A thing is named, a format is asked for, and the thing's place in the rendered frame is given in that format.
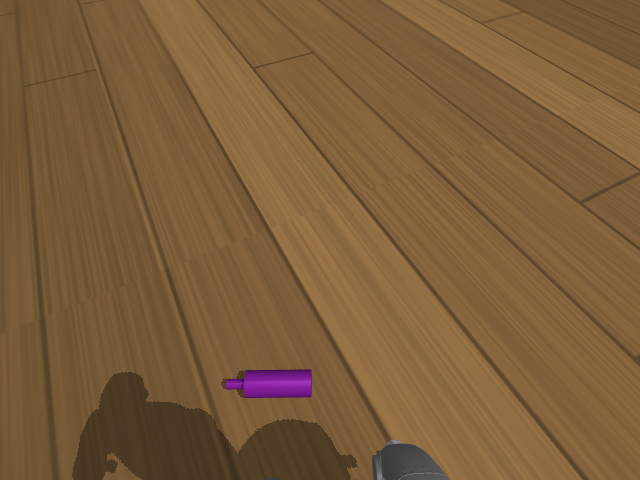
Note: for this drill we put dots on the bottle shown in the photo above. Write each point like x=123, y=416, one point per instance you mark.
x=274, y=383

